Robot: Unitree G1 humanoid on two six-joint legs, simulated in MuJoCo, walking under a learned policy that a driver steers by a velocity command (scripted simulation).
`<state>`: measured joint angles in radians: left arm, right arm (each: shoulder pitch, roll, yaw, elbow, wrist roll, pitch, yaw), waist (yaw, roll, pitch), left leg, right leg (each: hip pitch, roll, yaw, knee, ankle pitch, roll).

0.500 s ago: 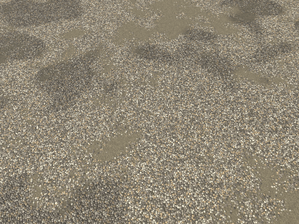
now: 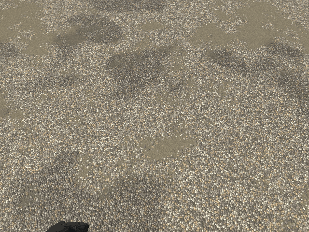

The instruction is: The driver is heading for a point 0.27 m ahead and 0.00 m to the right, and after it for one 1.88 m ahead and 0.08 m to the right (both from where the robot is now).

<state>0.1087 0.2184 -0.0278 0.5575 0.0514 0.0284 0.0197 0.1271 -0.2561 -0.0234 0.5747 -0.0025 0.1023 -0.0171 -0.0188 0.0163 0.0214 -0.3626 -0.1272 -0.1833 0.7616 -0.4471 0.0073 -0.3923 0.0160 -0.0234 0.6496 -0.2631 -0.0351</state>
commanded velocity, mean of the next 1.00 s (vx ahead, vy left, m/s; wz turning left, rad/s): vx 0.31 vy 0.00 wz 0.17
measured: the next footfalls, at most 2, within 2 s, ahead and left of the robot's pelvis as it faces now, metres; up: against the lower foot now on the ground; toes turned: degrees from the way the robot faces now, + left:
left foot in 0.20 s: +0.06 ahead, +0.12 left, +0.00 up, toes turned +0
